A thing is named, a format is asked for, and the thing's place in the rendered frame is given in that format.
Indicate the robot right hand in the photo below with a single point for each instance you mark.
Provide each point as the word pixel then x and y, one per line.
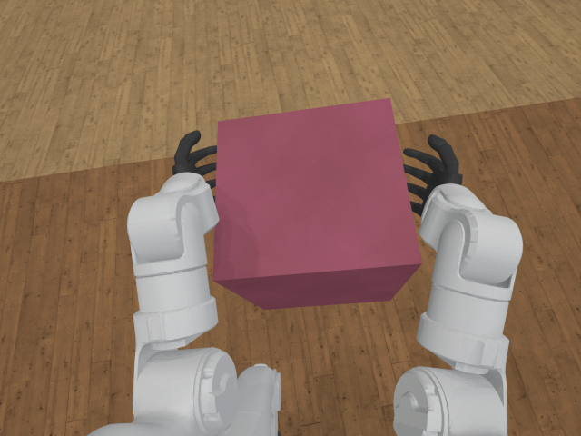
pixel 443 172

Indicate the left robot shin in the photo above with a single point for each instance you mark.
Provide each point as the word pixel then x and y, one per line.
pixel 274 418

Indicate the carton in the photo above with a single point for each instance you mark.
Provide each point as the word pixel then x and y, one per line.
pixel 314 207

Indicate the robot right forearm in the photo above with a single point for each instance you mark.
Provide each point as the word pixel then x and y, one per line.
pixel 473 278

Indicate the robot left hand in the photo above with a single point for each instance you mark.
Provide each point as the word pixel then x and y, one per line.
pixel 185 161

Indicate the right robot upper arm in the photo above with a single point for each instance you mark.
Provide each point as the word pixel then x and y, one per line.
pixel 441 402

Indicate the robot left forearm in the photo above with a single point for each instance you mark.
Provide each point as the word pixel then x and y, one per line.
pixel 166 233

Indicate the left robot upper arm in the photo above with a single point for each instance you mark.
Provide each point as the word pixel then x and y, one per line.
pixel 190 392

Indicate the left robot thigh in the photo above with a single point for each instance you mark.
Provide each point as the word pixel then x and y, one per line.
pixel 259 389

